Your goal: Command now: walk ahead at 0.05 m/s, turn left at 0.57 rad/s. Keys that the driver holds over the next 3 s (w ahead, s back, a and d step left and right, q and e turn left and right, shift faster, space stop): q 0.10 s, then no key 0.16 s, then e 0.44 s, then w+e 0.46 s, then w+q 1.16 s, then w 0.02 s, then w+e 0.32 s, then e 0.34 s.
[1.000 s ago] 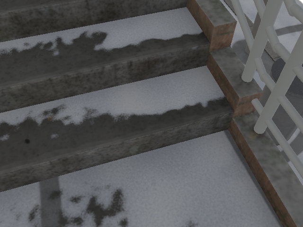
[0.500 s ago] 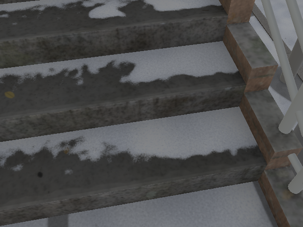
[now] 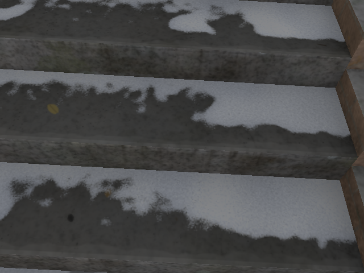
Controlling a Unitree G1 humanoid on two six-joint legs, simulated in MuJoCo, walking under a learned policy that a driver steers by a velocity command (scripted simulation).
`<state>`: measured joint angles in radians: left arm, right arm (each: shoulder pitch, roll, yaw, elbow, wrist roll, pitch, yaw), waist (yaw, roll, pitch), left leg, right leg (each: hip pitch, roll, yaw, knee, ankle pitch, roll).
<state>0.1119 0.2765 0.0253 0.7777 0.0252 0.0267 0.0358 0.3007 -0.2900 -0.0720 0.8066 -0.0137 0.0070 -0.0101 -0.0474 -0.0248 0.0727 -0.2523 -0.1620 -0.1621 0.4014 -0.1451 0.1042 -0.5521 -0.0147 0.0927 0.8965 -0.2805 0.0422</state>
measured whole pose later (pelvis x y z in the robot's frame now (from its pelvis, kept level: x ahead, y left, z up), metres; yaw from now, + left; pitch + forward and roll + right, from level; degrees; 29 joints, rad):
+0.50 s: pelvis +0.03 -0.05 +0.00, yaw +4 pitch -1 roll +2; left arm 0.24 0.25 0.01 0.94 0.01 0.00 0.02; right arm 0.12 -0.29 -0.04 0.88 0.00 0.05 -0.03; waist 0.03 0.02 0.09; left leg -0.21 -0.07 -0.09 0.69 -0.48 -0.02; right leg -0.22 0.06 0.13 0.42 -0.18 -0.05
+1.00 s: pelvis +0.03 -0.04 +0.00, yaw -12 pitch +0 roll +0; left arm 0.13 0.30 0.08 0.90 0.03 0.04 -0.06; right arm 0.33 -0.28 -0.04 0.95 -0.03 -0.07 -0.04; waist -0.04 -0.03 0.04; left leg 0.02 -0.02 0.14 0.24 -0.26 0.05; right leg -0.46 -0.03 0.04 0.88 -0.28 0.00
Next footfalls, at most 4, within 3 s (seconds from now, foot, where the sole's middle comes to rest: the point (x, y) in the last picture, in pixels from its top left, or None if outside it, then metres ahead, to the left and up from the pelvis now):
0.20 right None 0.10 -0.13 -0.78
0.62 left None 0.02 0.05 -0.78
1.18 right None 0.16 -0.21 -0.78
1.94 left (208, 224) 0.55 -0.11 -0.63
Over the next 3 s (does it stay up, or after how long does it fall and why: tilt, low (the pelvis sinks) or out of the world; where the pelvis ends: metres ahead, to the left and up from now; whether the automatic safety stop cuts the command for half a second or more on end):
stays up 1.02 -0.05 0.33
